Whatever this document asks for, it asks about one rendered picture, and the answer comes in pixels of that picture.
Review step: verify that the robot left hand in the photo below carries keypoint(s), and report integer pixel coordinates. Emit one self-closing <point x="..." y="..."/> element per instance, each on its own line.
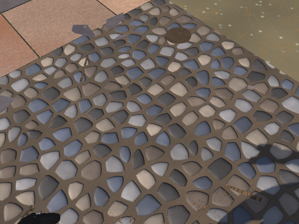
<point x="44" y="218"/>

